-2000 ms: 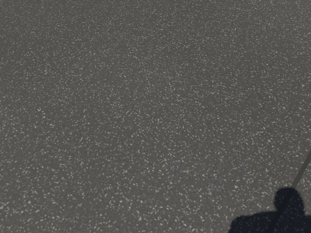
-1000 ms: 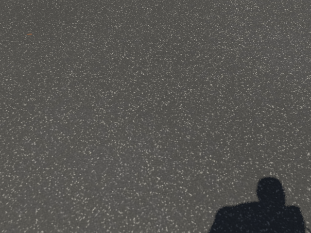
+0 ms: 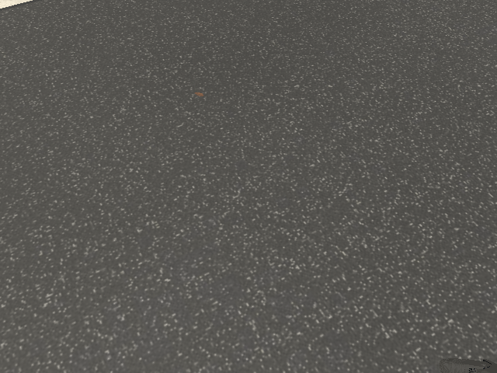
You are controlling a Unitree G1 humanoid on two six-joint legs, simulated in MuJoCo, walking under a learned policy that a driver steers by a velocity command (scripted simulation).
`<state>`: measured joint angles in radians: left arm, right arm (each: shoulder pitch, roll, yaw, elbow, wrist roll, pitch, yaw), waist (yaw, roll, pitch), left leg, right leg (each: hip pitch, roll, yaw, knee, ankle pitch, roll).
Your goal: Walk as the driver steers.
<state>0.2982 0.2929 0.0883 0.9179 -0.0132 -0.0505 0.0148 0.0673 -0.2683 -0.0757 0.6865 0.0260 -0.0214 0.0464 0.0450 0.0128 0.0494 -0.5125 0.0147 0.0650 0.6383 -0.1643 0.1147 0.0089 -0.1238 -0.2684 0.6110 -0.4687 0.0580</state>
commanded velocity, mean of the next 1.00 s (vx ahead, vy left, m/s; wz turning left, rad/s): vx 0.22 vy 0.00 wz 0.16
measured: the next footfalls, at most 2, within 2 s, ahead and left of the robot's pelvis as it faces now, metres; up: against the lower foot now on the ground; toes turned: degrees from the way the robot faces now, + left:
right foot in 0.46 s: +0.44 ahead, -0.05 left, +0.00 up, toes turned +20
left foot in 0.82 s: +0.33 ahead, +0.16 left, +0.00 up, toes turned +6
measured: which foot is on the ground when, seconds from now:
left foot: down 0.00-0.46, up 0.48-0.80, down 0.82-1.00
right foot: up 0.00-0.44, down 0.46-0.84, up 0.86-1.00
